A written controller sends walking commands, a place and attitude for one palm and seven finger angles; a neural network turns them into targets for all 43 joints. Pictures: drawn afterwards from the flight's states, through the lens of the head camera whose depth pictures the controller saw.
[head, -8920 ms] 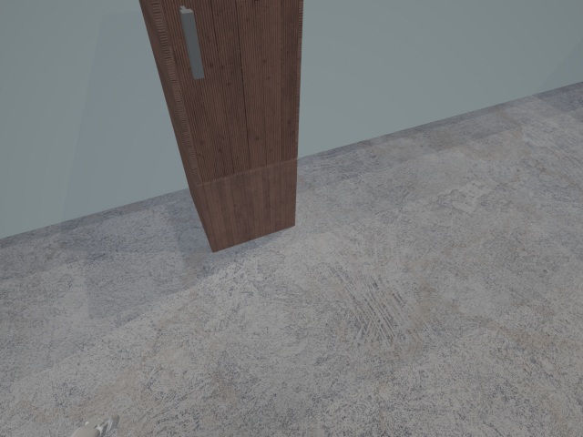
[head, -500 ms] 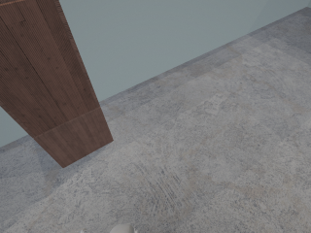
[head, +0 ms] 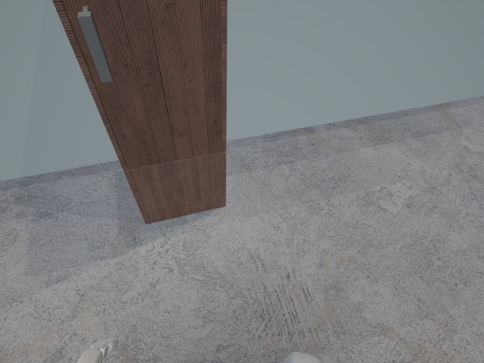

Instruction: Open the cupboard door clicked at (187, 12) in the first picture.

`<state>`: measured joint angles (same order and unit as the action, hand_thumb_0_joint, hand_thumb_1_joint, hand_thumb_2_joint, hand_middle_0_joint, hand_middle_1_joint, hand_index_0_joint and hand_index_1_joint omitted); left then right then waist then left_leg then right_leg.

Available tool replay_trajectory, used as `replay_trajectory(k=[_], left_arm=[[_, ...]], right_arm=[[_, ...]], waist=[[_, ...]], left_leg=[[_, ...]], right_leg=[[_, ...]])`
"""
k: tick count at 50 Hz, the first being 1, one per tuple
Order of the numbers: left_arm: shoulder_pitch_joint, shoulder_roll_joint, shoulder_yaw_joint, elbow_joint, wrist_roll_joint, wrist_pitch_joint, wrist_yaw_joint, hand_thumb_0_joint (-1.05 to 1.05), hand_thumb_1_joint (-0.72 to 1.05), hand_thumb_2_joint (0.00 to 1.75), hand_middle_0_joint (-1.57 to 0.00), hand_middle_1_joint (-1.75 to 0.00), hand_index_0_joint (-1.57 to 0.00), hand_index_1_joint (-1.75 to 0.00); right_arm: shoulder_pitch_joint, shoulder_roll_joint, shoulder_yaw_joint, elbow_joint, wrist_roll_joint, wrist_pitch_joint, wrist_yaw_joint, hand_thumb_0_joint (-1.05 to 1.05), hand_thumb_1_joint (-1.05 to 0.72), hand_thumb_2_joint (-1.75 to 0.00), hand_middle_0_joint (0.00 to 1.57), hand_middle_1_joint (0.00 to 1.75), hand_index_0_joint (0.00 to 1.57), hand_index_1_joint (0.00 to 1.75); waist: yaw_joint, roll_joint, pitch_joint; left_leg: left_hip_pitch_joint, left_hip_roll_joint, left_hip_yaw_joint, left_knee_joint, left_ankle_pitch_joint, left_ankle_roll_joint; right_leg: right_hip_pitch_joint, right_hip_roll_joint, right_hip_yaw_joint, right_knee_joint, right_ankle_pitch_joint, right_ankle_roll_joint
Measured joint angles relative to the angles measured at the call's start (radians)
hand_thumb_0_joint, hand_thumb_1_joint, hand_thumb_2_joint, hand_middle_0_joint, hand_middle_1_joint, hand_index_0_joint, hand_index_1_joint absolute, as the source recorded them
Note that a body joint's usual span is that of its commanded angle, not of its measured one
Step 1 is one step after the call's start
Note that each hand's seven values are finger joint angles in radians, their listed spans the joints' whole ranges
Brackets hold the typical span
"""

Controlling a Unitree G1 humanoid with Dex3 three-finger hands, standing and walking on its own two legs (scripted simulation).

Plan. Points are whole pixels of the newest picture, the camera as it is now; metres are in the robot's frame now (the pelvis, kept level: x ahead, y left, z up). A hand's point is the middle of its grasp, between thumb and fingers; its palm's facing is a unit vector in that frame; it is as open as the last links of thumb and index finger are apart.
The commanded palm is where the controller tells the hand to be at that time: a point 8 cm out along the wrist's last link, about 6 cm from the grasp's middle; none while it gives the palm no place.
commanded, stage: turn to face it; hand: left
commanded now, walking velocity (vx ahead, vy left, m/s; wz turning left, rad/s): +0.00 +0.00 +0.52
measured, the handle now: (96, 45) +0.75 +0.38 +0.12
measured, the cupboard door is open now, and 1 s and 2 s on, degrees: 0 0 0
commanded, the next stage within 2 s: take the last steps up to it in 0.38 s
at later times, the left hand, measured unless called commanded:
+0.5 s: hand out of the picture -0.02 +0.16 -0.15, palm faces +0.28 -0.92 -0.27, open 7.4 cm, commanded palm none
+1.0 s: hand out of the picture +0.00 +0.21 -0.18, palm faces +0.29 -0.94 -0.16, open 7.4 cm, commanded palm none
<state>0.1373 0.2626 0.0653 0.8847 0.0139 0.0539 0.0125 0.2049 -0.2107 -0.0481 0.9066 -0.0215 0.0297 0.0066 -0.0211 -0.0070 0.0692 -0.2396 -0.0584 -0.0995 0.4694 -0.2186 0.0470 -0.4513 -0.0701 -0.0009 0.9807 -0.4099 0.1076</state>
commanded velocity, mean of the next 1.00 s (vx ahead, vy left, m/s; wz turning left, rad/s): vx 0.16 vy -0.05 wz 0.14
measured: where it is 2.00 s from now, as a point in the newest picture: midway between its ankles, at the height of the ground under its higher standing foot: (229, 350)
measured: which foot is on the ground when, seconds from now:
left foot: down 0.00-0.16, up 0.18-0.60, down 0.62-1.00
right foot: up 0.00-0.14, down 0.16-0.62, up 0.64-1.00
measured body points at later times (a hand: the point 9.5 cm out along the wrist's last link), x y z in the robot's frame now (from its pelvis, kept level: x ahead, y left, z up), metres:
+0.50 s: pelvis -0.03 -0.04 +0.00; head +0.00 -0.06 +0.45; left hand -0.03 +0.21 -0.13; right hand +0.08 -0.29 -0.16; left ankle -0.09 +0.10 -0.68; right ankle +0.02 -0.15 -0.74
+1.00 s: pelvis +0.03 +0.02 +0.00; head +0.03 +0.04 +0.45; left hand -0.02 +0.26 -0.17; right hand +0.03 -0.20 -0.15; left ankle -0.09 +0.07 -0.74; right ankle +0.14 -0.09 -0.66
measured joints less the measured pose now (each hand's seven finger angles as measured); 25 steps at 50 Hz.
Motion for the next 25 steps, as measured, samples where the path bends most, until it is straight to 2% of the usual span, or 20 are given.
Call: replay_trajectory(k=[5,7,8,9,11,14,16,20,25], left_arm=[[-0.037,-0.027,-0.014,-0.025,-0.008,-0.010,0.004,0.01,0.91,0.90,-0.20,-0.30,-0.20,-0.29],[-0.039,-0.038,-0.021,-0.038,-0.011,-0.023,0.004,0.01,0.91,0.90,-0.20,-0.30,-0.20,-0.29],[-0.033,-0.039,-0.024,-0.045,-0.010,-0.033,0.004,0.01,0.91,0.90,-0.20,-0.30,-0.20,-0.29],[-0.032,-0.048,-0.026,-0.045,-0.005,-0.043,0.007,0.01,0.91,0.90,-0.20,-0.30,-0.20,-0.29],[-0.020,-0.063,-0.037,-0.044,0.001,-0.045,0.009,0.01,0.91,0.90,-0.20,-0.30,-0.20,-0.29],[0.014,-0.080,-0.042,-0.034,0.002,-0.039,0.008,0.00,0.91,0.90,-0.20,-0.30,-0.21,-0.29],[0.035,-0.086,-0.042,-0.020,0.003,-0.037,0.008,0.01,0.91,0.90,-0.20,-0.30,-0.21,-0.29],[0.070,-0.091,-0.040,0.004,0.006,-0.040,0.008,0.01,0.91,0.90,-0.20,-0.30,-0.21,-0.30],[0.111,-0.086,-0.036,0.033,0.017,-0.047,0.006,0.01,0.91,0.90,-0.20,-0.30,-0.21,-0.30]], right_arm=[[0.030,-0.008,-0.011,0.013,-0.004,0.013,-0.002,0.01,-0.91,-0.89,0.21,0.30,0.20,0.30],[0.041,-0.016,-0.017,0.019,-0.001,0.019,-0.002,0.01,-0.91,-0.89,0.21,0.30,0.20,0.30],[0.049,-0.018,-0.021,0.021,0.002,0.022,-0.001,0.01,-0.91,-0.89,0.21,0.30,0.20,0.30],[0.047,-0.025,-0.026,0.026,0.006,0.025,-0.002,0.01,-0.91,-0.89,0.21,0.30,0.20,0.30],[0.049,-0.036,-0.038,0.033,0.005,0.037,-0.002,0.01,-0.91,-0.89,0.21,0.30,0.20,0.30],[0.053,-0.053,-0.050,0.044,-0.002,0.051,0.006,0.01,-0.91,-0.90,0.21,0.29,0.20,0.30],[0.053,-0.060,-0.054,0.049,-0.004,0.053,0.012,0.01,-0.91,-0.90,0.20,0.29,0.20,0.30],[0.055,-0.063,-0.052,0.063,-0.003,0.055,0.014,0.01,-0.91,-0.90,0.20,0.29,0.19,0.30],[0.026,-0.053,-0.039,0.084,0.003,0.058,0.009,0.01,-0.91,-0.90,0.20,0.29,0.19,0.30]], waist=[[-0.026,0.031,-0.001],[-0.028,0.044,-0.006],[-0.025,0.044,-0.013],[-0.022,0.057,-0.009],[-0.028,0.070,-0.005],[-0.025,0.073,-0.012],[-0.024,0.073,-0.014],[-0.016,0.061,-0.015],[0.019,0.033,-0.004]], left_leg=[[-0.027,-0.019,-0.057,0.030,0.000,-0.023],[-0.047,-0.028,-0.076,0.059,-0.009,-0.038],[-0.064,-0.038,-0.082,0.086,-0.020,-0.047],[-0.087,-0.036,-0.080,0.145,-0.079,-0.055],[-0.156,-0.039,-0.045,0.343,-0.214,-0.068],[-0.233,-0.014,0.015,0.603,-0.210,-0.080],[-0.254,0.015,0.034,0.691,-0.160,-0.090],[-0.234,0.064,0.045,0.691,-0.125,-0.109],[-0.140,0.091,0.076,0.488,-0.204,-0.114]], right_leg=[[0.081,0.042,0.004,-0.197,-0.012,-0.017],[0.140,0.056,-0.004,-0.332,0.061,-0.025],[0.176,0.055,-0.008,-0.416,0.111,-0.041],[0.180,0.060,-0.017,-0.425,0.133,-0.078],[0.187,0.048,-0.045,-0.410,0.129,-0.119],[0.218,0.021,-0.073,-0.443,0.136,-0.128],[0.233,0.010,-0.090,-0.468,0.149,-0.127],[0.246,-0.010,-0.128,-0.491,0.160,-0.126],[0.232,-0.034,-0.160,-0.483,0.162,-0.117]])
